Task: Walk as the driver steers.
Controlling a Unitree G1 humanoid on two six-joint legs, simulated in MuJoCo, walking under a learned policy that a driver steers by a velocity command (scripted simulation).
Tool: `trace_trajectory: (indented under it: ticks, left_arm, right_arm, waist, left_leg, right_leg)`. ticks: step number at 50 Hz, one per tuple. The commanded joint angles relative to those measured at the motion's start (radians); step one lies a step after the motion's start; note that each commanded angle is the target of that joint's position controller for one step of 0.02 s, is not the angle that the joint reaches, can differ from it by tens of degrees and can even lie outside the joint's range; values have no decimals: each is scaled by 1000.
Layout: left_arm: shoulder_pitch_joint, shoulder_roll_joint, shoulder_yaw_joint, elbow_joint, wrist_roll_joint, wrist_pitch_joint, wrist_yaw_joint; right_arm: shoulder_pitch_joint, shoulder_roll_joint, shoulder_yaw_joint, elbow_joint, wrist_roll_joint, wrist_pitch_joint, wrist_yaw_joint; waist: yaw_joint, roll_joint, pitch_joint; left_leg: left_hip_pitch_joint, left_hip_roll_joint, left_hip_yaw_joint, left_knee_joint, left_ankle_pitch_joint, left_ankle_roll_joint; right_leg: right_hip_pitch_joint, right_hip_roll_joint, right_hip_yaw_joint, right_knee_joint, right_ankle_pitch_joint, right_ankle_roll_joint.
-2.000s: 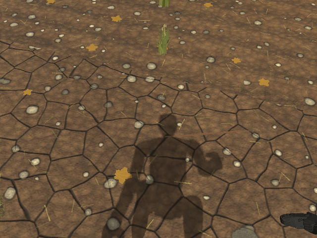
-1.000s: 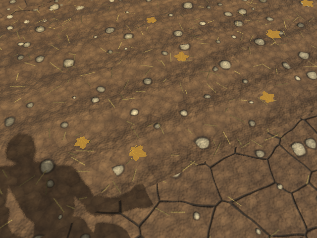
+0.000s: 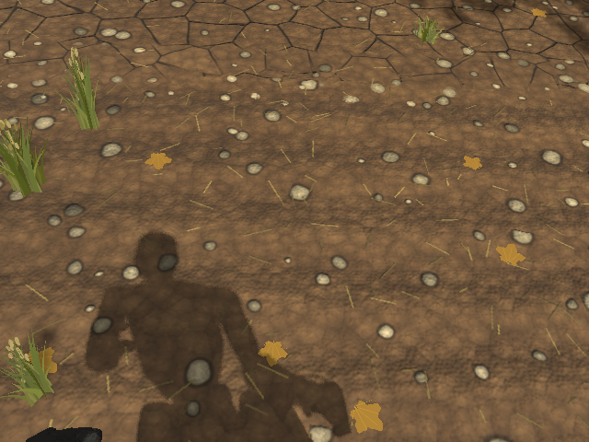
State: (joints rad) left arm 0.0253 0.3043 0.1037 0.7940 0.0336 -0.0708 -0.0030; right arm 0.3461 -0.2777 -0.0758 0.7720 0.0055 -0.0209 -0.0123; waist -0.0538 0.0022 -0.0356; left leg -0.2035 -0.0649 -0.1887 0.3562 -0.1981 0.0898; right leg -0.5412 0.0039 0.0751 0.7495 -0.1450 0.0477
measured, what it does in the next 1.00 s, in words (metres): walks ahead: right foot, then left foot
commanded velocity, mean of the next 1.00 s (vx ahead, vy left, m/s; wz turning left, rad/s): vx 0.61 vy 0.00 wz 0.15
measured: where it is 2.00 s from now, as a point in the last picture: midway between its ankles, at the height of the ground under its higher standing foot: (287, 380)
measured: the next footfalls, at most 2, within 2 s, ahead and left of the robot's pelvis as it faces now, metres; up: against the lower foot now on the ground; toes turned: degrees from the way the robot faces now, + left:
right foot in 0.24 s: +0.22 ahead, -0.14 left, +0.00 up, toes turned +5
left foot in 0.68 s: +0.65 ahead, +0.08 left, +0.00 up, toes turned +6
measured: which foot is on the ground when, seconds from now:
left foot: down 0.00-0.24, up 0.26-0.66, down 0.68-1.00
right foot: up 0.00-0.22, down 0.24-0.66, up 0.68-1.00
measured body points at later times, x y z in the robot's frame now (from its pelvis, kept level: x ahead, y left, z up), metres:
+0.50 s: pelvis +0.29 -0.05 -0.02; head +0.31 -0.06 +0.43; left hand +0.23 +0.22 -0.13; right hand +0.49 -0.28 -0.12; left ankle +0.38 +0.10 -0.69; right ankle +0.18 -0.14 -0.75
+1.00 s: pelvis +0.58 -0.01 -0.01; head +0.62 -0.01 +0.44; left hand +0.73 +0.26 -0.12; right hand +0.70 -0.27 -0.14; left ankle +0.61 +0.07 -0.75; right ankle +0.70 -0.16 -0.72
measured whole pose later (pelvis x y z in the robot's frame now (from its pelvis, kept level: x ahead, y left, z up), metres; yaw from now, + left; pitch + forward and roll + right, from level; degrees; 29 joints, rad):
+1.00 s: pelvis +0.58 -0.01 -0.01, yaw +6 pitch +1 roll +2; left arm 0.10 0.28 0.02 0.77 0.00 -0.03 0.03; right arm 0.20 -0.26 -0.02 0.87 -0.02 -0.06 0.02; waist -0.05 -0.04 0.05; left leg -0.23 -0.10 0.04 0.34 -0.12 0.08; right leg -0.54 -0.09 0.08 0.74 -0.17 0.06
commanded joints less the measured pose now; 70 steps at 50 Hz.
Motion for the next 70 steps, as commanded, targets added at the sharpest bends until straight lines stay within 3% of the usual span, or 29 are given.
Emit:
trace_trajectory:
  ticks: [1, 7, 9, 11, 12, 13, 14, 15, 16, 19, 23, 26, 28, 29, 30, 33, 34, 35, 36, 37, 38, 40, 45, 53, 54, 56, 58, 61, 70]
  left_arm:
    - [-69, 26, -19, -71, 33, 47, -30]
    - [-173, 67, -30, -149, 1, 19, -36]
    - [-130, 69, -32, -158, -3, 12, -35]
    - [51, 90, -20, -119, 1, 3, -19]
    - [267, 147, 1, -63, 11, -6, -1]
    - [470, 256, 24, -41, 30, -7, 17]
    - [427, 276, 30, -32, 34, -5, 9]
    - [346, 175, 8, -45, 22, -2, 1]
    - [315, 115, -9, -52, 10, -6, -5]
    - [327, 68, -33, -20, 5, -27, -5]
    - [412, 73, -37, 31, -23, -48, -14]
    - [419, 50, -50, 58, -31, -55, -15]
    - [477, 82, -48, 96, -36, -61, -10]
    - [476, 107, -45, 104, -37, -62, -7]
    - [476, 177, -28, 81, -80, -51, 23]
    - [365, 188, -26, 57, -35, -1, 44]
    - [357, 121, -45, 23, -15, 0, 39]
    - [581, -58, -90, 45, -1, -7, 17]
    - [629, 48, -75, 92, -48, -22, 2]
    - [504, 107, -58, 53, -81, -25, 0]
    - [389, 114, -57, 19, -69, -23, 10]
    - [345, 93, -49, 10, -51, 4, 24]
    - [329, 6, -71, -11, -28, 35, 40]
    - [145, 68, -50, -42, -21, 48, 39]
    - [141, 85, -46, -45, -11, 45, 40]
    - [101, 146, -35, -58, -12, 53, 46]
    - [64, 46, -53, -55, -22, 58, 28]
    - [73, 64, -50, -34, -21, 44, 19]
    - [83, 53, -47, 33, -31, 41, 23]
  right_arm:
    - [43, -151, -39, -47, -22, 3, 39]
    - [74, -190, -44, -52, -19, -24, 30]
    - [46, -187, -42, -56, -15, -32, 27]
    - [9, -184, -36, -54, -13, -41, 26]
    - [-14, -156, -26, -56, -16, -52, 27]
    - [-28, -80, -3, -93, -5, -66, 27]
    - [-15, -54, 10, -113, 3, -68, 21]
    - [-58, -95, 8, -94, -22, -56, 15]
    - [-88, -105, 8, -90, -39, -57, 29]
    - [-110, -93, 18, -90, -58, -41, 65]
    - [-275, -81, 37, -151, -60, -31, 74]
    - [-387, -21, 73, -189, -54, -45, 86]
    - [-423, 10, 90, -191, -43, -56, 88]
    - [-394, -10, 85, -176, -44, -57, 81]
    - [-400, -74, 46, -211, 25, -90, 70]
    - [-51, -154, 5, -94, 17, -92, 48]
    - [99, -195, -1, -46, -18, -75, 31]
    - [97, -222, 12, -39, -61, -78, 34]
    - [114, -161, 12, -35, -50, -71, 42]
    - [-15, -150, 6, -58, -25, -64, 38]
    - [-124, -111, 16, -67, -5, -63, 33]
    - [-193, -74, 35, -60, -13, -70, 33]
    - [-249, -97, 26, -8, -33, -75, 37]
    - [-210, -98, 31, 66, -9, -33, 26]
    - [-173, -72, 40, 80, -8, -33, 25]
    - [-6, -38, 47, 111, -26, -36, 20]
    - [-97, -64, 46, 108, -22, -12, 6]
    - [-126, -81, 40, 114, -20, 17, -6]
    - [-138, -75, 32, 175, -7, 27, -17]
  waist:
    - [-29, 175, 56]
    - [-66, 125, 97]
    - [-35, 123, 105]
    - [67, 89, 54]
    - [169, 2, -54]
    - [242, -218, -187]
    - [180, -310, -126]
    - [145, -115, -11]
    - [126, -33, 18]
    - [78, -85, 82]
    - [88, -65, 167]
    - [85, -45, 198]
    - [104, -57, 179]
    - [86, -76, 147]
    - [59, -115, 67]
    - [-144, -132, -134]
    - [-170, -45, -263]
    - [-18, 293, -425]
    - [-65, 161, -564]
    - [-42, 99, -387]
    - [-11, -1, -203]
    - [62, -37, -50]
    - [117, 71, -60]
    - [78, 60, -35]
    - [74, 34, -27]
    - [-28, -165, -72]
    - [15, -131, -41]
    - [27, -86, -8]
    - [40, -19, -37]
  left_leg:
    - [29, 163, -240, -187, -297, 106]
    - [96, 240, -307, -180, -268, 140]
    - [66, 249, -300, -176, -215, 137]
    - [-20, 211, -239, -59, 73, 108]
    - [-137, 141, -145, 199, 246, 78]
    - [-341, 28, 11, 577, 103, 30]
    - [-612, -72, 52, 762, -275, 9]
    - [-683, 3, 15, 883, -187, 28]
    - [-665, 40, 20, 878, -115, 28]
    - [-611, 97, 50, 799, -45, -8]
    - [-688, 121, 154, 678, 64, -42]
    - [-484, 102, 282, 389, 190, -50]
    - [-315, 53, 331, 262, 290, -25]
    - [-264, 23, 331, 223, 309, -11]
    - [-242, -2, 261, 196, 297, -3]
    - [113, 11, 223, 60, 492, 43]
    - [440, 178, 81, 170, 744, 85]
    - [764, 465, -262, 306, 1267, 267]
    - [773, 490, -395, 230, 1159, 352]
    - [600, 440, -275, 145, 963, 328]
    - [387, 374, -173, 78, 840, 270]
    - [80, 313, -72, -30, 805, 228]
    - [-146, 229, 122, -84, 839, 186]
    - [-98, 212, 80, -21, 233, 95]
    - [-103, 176, 82, 18, 148, 47]
    - [-154, 55, 160, 95, -151, -41]
    - [-62, 61, 181, 82, -88, -71]
    - [-49, 80, 161, 83, -19, -62]
    - [6, 94, 155, 113, 120, -72]
  right_leg:
    - [-82, -6, -73, -22, 21, 39]
    - [-45, -31, -75, -179, -15, -5]
    - [65, -31, -83, -240, -49, -43]
    - [350, 3, -104, -315, -68, -83]
    - [629, -46, -28, -318, -144, -117]
    - [866, -280, 324, -423, -538, -188]
    - [879, -387, 710, -561, -732, -236]
    - [771, -378, 645, -513, -688, -237]
    - [691, -324, 499, -500, -584, -224]
    - [544, -212, 298, -596, -434, -195]
    - [507, -164, 143, -679, -93, -214]
    - [405, -97, -24, -679, 483, -183]
    - [419, -114, -53, -682, 789, -152]
    - [477, -121, -61, -639, 909, -140]
    - [575, -165, -34, -530, 988, -130]
    - [615, -144, -62, -114, 1055, -80]
    - [392, -76, -58, 201, 631, -55]
    - [68, 103, 36, 630, -522, -14]
    - [12, 106, 192, 755, -535, -19]
    - [-44, 31, 140, 695, -471, -18]
    - [-62, -22, 63, 604, -397, -12]
    - [28, -67, 22, 519, -326, 9]
    - [221, -93, -20, 145, -142, 27]
    - [330, -61, -33, -238, 87, -29]
    - [373, -85, -5, -314, 204, -49]
    - [456, -217, 112, -287, 396, -154]
    - [330, -144, 84, -322, 64, -128]
    - [310, -101, 43, -299, 100, -93]
    - [368, -82, 15, -239, 310, -120]
Keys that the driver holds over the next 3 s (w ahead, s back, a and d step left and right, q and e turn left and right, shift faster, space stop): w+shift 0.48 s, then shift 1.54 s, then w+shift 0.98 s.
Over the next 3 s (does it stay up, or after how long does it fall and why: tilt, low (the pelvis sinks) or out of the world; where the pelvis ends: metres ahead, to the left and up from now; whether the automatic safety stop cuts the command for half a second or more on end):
stays up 1.20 0.01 -0.01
